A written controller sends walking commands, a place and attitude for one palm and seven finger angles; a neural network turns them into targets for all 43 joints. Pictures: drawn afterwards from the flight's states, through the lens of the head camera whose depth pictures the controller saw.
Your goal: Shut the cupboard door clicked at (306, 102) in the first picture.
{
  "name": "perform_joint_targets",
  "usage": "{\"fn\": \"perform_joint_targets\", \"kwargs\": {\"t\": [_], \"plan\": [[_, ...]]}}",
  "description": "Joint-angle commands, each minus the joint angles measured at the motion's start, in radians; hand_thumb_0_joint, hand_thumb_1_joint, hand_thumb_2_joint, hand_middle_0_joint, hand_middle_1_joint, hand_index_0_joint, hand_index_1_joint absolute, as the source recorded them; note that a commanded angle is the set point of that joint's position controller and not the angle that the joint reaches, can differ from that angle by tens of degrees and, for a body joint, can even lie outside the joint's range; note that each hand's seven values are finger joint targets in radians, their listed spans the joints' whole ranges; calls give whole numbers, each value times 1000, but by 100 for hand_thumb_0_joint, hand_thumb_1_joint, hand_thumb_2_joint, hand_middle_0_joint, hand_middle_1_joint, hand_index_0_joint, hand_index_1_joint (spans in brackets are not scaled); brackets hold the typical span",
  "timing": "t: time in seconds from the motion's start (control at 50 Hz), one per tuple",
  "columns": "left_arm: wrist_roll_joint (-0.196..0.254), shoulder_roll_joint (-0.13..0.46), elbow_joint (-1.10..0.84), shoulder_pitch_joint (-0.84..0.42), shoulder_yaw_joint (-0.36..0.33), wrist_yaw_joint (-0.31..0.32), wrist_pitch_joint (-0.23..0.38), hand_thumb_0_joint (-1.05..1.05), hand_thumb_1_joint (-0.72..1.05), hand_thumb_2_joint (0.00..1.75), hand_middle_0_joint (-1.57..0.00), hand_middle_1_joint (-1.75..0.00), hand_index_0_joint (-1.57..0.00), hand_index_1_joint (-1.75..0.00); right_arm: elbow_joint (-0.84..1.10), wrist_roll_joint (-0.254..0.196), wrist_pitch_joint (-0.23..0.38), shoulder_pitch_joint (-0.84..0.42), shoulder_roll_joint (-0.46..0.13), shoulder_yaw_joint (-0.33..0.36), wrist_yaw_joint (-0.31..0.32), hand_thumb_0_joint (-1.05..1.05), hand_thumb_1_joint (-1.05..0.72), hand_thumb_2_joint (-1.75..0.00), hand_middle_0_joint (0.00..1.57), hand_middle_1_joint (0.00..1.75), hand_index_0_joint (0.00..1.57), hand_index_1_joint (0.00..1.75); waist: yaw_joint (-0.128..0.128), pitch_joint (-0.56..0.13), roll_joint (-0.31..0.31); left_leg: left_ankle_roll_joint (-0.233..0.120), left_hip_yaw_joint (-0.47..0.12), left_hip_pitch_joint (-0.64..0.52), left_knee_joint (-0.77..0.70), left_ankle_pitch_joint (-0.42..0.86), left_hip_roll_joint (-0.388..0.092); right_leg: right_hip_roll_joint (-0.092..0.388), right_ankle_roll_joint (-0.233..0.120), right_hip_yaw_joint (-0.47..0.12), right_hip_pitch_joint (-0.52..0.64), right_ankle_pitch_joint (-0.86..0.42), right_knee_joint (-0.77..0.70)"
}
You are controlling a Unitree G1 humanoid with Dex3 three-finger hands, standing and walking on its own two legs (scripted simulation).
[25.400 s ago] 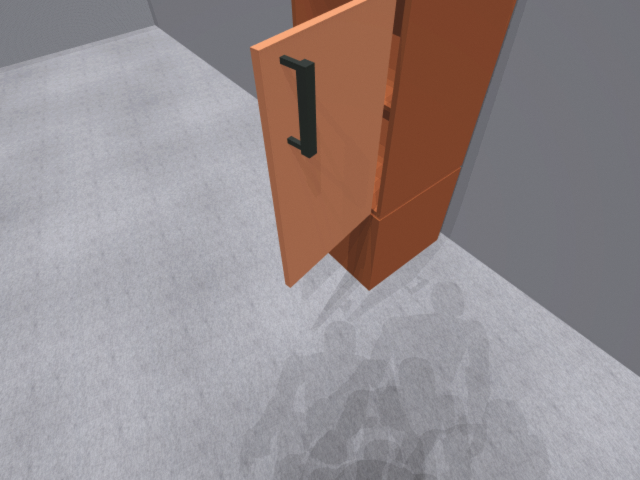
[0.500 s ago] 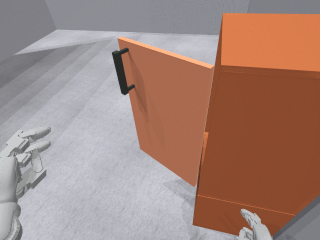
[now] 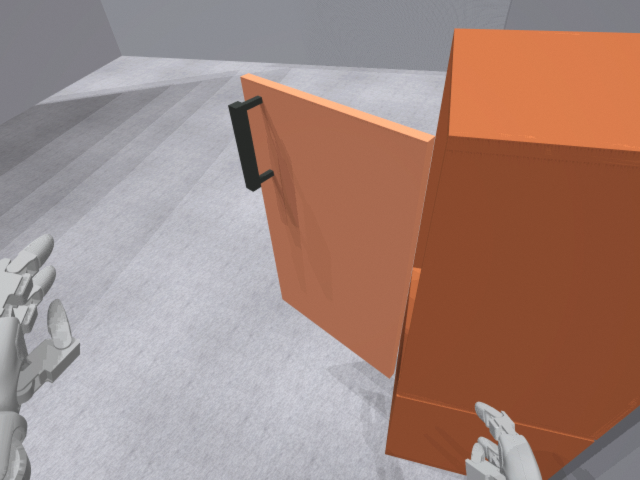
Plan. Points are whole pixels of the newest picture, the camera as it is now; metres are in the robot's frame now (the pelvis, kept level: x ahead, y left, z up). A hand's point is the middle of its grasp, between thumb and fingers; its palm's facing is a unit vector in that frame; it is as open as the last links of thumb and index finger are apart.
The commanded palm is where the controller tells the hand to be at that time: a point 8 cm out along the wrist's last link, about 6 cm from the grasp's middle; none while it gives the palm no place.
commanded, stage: step back with the hand held close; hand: left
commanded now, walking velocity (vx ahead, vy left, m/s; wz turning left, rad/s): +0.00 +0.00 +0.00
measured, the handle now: (254, 144) +0.59 +0.19 +0.14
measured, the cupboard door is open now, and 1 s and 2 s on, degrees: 63 63 63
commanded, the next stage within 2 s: stop stepping back and stand still in 1.24 s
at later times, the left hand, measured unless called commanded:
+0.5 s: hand (20, 376) +0.15 +0.30 +0.15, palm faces +0.38 -0.79 -0.48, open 7.4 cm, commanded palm +0.10 +0.33 +0.17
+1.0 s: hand out of the picture +0.07 +0.33 +0.16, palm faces +0.47 -0.78 -0.41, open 7.4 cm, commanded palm +0.00 +0.36 +0.17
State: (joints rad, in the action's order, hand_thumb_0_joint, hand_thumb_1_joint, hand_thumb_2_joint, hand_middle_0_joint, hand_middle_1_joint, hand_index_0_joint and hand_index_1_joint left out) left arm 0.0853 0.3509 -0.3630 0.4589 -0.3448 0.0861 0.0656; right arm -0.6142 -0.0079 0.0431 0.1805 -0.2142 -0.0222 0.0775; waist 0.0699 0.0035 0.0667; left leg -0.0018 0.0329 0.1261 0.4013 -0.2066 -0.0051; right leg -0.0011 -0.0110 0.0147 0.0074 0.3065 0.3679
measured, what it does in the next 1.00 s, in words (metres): shifts its weight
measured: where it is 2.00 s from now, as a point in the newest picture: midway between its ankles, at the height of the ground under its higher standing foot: outside the picture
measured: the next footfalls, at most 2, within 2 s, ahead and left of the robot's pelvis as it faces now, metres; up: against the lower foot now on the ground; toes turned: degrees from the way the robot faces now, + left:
left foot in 1.26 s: -0.03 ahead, +0.16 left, +0.00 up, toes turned +2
right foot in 1.50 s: -0.24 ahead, +0.02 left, +0.00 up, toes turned -2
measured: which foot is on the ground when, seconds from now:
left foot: down 0.00-1.00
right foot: down 0.00-1.00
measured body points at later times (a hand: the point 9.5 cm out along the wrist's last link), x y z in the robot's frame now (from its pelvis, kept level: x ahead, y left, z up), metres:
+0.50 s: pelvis -0.05 +0.04 -0.01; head -0.05 +0.03 +0.44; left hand +0.13 +0.34 +0.18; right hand +0.12 -0.22 -0.08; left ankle +0.01 +0.12 -0.74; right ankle -0.06 -0.11 -0.74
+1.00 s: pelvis -0.13 +0.06 -0.01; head -0.13 +0.07 +0.43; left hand +0.04 +0.37 +0.18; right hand +0.04 -0.18 -0.09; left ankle +0.01 +0.12 -0.74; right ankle -0.10 -0.09 -0.74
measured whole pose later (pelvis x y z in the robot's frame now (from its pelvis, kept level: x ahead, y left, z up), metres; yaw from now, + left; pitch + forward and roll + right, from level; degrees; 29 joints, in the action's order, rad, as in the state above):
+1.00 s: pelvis -0.13 +0.06 -0.01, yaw +2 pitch -1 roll -4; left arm 0.06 0.41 -0.44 0.47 -0.42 0.15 0.22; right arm -0.60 -0.01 0.05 0.21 -0.21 0.00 0.09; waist 0.00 0.01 0.04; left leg -0.08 0.03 0.45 0.50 -0.08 0.00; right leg -0.05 0.00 -0.03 -0.28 0.35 0.56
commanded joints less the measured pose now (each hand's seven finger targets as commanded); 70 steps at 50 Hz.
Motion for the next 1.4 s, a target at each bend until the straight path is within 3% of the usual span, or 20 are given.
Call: {"fn": "perform_joint_targets", "kwargs": {"t": [0.0, 0.02, 0.04, 0.1, 0.18, 0.34, 0.46, 0.56, 0.74, 0.84, 0.92, 0.96, 1.06, 1.12, 1.14, 1.2, 1.24, 1.28, 1.34, 1.38], "plan": [[0, 191, -201, -91, -125, 22, 62, 0, 90, 90, -20, -30, -20, -30, 155, 0, 53, -134, -103, 37, 7, 0, -90, -90, 20, 30, 20, 30, -3, -56, -30, -33, 2, -119, -22, 235, -7, 9, 14, 10, -143, -317, -69], [-1, 192, -193, -87, -128, 21, 62, 0, 90, 90, -20, -30, -20, -30, 154, 0, 52, -136, -104, 38, 9, 0, -90, -90, 20, 30, 20, 30, -1, -59, -41, -35, 5, -123, -19, 239, -7, 8, 16, 10, -148, -324, -70], [-10, 320, -271, -182, -228, 31, 96, 0, 90, 90, -20, -30, -20, -30, 176, -8, 24, -133, -129, 47, 3, 0, -90, -90, 20, 30, 20, 30, -32, -32, -19, -51, -13, -64, 61, 214, -29, 71, 25, -62, -232, -431, -103], [-15, 235, -193, -37, -152, 23, 101, 0, 90, 90, -20, -30, -20, -30, 166, -8, -22, -128, -116, 52, 5, 0, -90, -90, 20, 30, 20, 30, -45, -104, -105, -48, -4, -30, 128, 279, -29, 117, 43, -45, -200, -647, -32], [-11, 280, -240, 31, -195, 35, 98, 0, 90, 90, -20, -30, -20, -30, 203, -19, -60, -116, -131, 70, 13, 0, -90, -90, 20, 30, 20, 30, -45, -201, -57, -46, -3, -53, 139, 428, -52, 109, 52, -31, -186, -691, 47], [4, 288, -257, 57, -202, 55, 98, 0, 90, 90, -20, -30, -20, -30, 241, -27, -87, -101, -133, 72, 27, 0, -90, -90, 20, 30, 20, 30, -54, -160, -44, -40, -45, 18, 86, 358, -88, 76, 32, -44, -250, -416, 60], [-4, 268, -277, 37, -185, 69, 132, 0, 90, 90, -20, -30, -20, -30, 242, -23, -56, -92, -147, 70, 30, 0, -90, -90, 20, 30, 20, 30, -64, -84, 23, -53, -110, 187, -30, -79, -109, 47, 13, -55, -264, -55, 34], [-35, 253, -309, 14, -212, 73, 174, 0, 90, 90, -20, -30, -20, -30, 245, -19, -7, -77, -164, 74, 33, 0, -90, -90, 20, 30, 20, 30, -53, -61, 182, -106, -236, 539, -228, -496, -189, -42, 27, -5, -7, -34, 254], [-18, 245, -325, 13, -187, 77, 202, 0, 90, 90, -20, -30, -20, -30, 186, -6, 41, -42, -134, 75, 17, 0, -90, -90, 20, 30, 20, 30, -72, -100, -71, -27, -119, 163, 39, -231, -77, 67, -44, -154, -400, 168, -17], [-31, 243, -280, -65, -167, 93, 206, 0, 90, 90, -20, -30, -20, -30, 158, -1, 51, -58, -137, 67, 26, 0, -90, -90, 20, 30, 20, 30, -78, -44, -13, -32, -153, 160, 3, -247, -102, 44, -28, -133, -456, 185, -9], [-37, 249, -322, -54, -199, 83, 233, 0, 90, 90, -20, -30, -20, -30, 175, -3, 64, -80, -153, 72, 26, 0, -90, -90, 20, 30, 20, 30, -58, -90, 152, -70, -281, 429, -251, -479, -207, -69, 4, -21, -139, 80, 237], [-25, 269, -342, 1, -227, 73, 244, 0, 90, 90, -20, -30, -20, -30, 180, -2, 67, -70, -145, 79, 16, 0, -90, -90, 20, 30, 20, 30, -53, -138, 142, -68, -257, 421, -232, -423, -212, -69, -1, -20, -99, 60, 246], [-16, 282, -365, 82, -241, 71, 244, 0, 90, 90, -20, -30, -20, -30, 179, -1, 61, -54, -126, 84, -4, 0, -90, -90, 20, 30, 20, 30, -65, -123, 12, -15, -107, 338, -24, -360, -103, 20, -55, -131, -296, 224, 51], [-27, 293, -354, 38, -224, 96, 239, 0, 90, 90, -20, -30, -20, -30, 130, 9, 49, -14, -98, 84, -6, 0, -90, -90, 20, 30, 20, 30, -88, -106, -225, 35, -42, 87, 420, -160, -4, 292, -162, -379, -642, 202, -149], [-34, 285, -332, 18, -213, 102, 228, 0, 90, 90, -20, -30, -20, -30, 123, 11, 39, -14, -100, 83, -6, 0, -90, -90, 20, 30, 20, 30, -89, -98, -241, 27, -68, 104, 502, -171, -13, 322, -164, -368, -656, 144, -141], [-49, 256, -280, -96, -170, 108, 207, 0, 90, 90, -20, -30, -20, -30, 110, 17, 36, -33, -115, 67, 13, 0, -90, -90, 20, 30, 20, 30, -107, 38, -150, -7, -135, 165, 213, -188, -64, 188, -65, -211, -666, 154, -9], [-51, 263, -325, -122, -189, 107, 234, 0, 90, 90, -20, -30, -20, -30, 130, 8, 60, -69, -151, 75, 37, 0, -90, -90, 20, 30, 20, 30, -81, 17, 140, -76, -280, 374, -81, -199, -196, -16, 9, -79, -434, 51, 230], [-51, 299, -347, -66, -243, 90, 268, 0, 90, 90, -20, -30, -20, -30, 147, 0, 92, -80, -152, 87, 36, 0, -90, -90, 20, 30, 20, 30, -73, -99, 249, -140, -453, 601, -292, -600, -347, -97, 29, -49, -122, 113, 537], [-25, 252, -414, 24, -230, 69, 260, 0, 90, 90, -20, -30, -20, -30, 146, 7, 105, -47, -133, 96, 4, 0, -90, -90, 20, 30, 20, 30, -61, -157, 155, -121, -330, 429, -199, -381, -288, -83, 11, -33, -194, 176, 498], [-12, 253, -472, 79, -227, 67, 258, 0, 90, 90, -20, -30, -20, -30, 152, 7, 120, -27, -125, 84, -9, 0, -90, -90, 20, 30, 20, 30, -59, -190, 219, -72, -270, 312, -197, -372, -231, -92, 3, 11, -179, 194, 311]]}}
